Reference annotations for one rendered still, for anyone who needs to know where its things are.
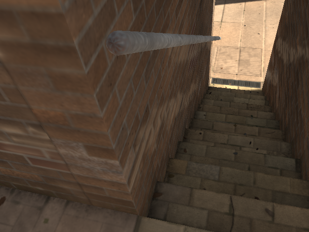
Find stairs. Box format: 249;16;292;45
147;83;309;232

